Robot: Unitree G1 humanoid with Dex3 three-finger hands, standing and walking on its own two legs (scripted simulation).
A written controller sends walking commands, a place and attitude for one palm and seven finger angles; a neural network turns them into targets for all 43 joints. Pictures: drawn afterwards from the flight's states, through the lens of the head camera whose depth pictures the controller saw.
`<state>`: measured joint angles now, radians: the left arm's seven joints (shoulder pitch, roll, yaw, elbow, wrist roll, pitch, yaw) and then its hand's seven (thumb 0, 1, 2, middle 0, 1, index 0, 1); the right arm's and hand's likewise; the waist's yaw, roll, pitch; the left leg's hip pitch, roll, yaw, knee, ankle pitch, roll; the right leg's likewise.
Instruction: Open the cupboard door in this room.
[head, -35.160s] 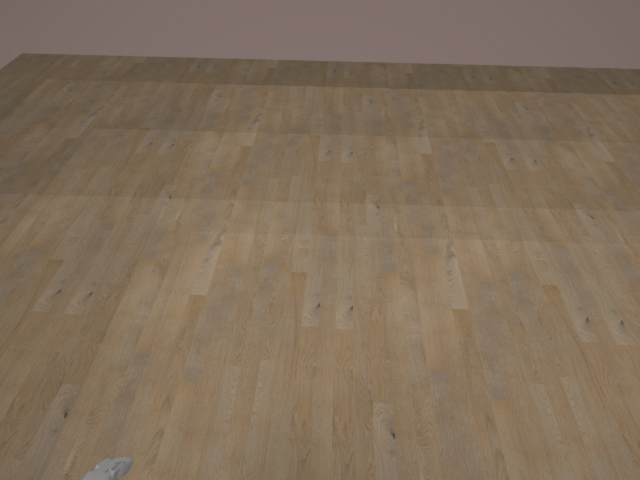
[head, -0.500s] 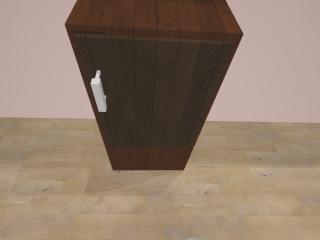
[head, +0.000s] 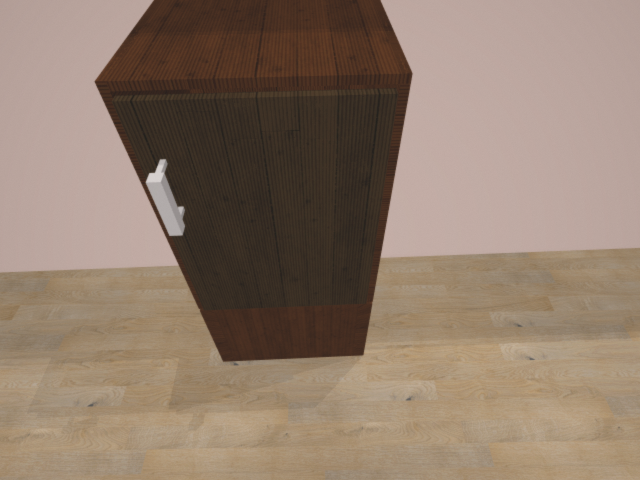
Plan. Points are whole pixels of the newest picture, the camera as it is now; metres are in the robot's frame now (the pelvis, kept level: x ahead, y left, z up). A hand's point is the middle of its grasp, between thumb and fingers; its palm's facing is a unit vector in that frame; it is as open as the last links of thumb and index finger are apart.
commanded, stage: come to a stop and stand still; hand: left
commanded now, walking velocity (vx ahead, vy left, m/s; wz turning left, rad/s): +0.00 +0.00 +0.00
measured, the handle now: (169, 197) +0.56 +0.29 +0.01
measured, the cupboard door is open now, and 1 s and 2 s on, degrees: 0 0 0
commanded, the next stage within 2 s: look again from close up in 0.06 s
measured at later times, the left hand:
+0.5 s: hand out of the picture +0.02 +0.23 -0.18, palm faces +0.03 -0.98 -0.21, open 7.3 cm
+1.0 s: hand (139, 390) +0.23 +0.24 +0.00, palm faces +0.24 -0.96 -0.13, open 7.7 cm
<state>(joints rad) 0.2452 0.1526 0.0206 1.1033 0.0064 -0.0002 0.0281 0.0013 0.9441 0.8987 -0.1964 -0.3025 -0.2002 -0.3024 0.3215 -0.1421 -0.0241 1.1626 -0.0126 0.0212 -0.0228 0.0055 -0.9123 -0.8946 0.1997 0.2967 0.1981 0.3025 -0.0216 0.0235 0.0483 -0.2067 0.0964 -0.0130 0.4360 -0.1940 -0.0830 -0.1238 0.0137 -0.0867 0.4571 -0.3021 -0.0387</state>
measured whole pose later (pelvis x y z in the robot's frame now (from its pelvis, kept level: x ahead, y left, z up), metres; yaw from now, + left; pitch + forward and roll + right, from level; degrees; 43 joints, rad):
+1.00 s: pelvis +0.00 +0.04 -0.02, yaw +0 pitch +5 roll +1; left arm 0.33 0.17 0.14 0.16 -0.14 -0.23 0.04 0.01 0.82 0.86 -0.20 -0.36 -0.20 -0.36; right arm 0.26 -0.21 -0.03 0.79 0.02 -0.24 -0.06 0.01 -0.91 -0.89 0.20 0.30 0.20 0.30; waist -0.03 0.02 -0.07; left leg -0.45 0.00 0.04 0.67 -0.31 0.01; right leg -0.38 -0.07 -0.05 0.69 -0.40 0.02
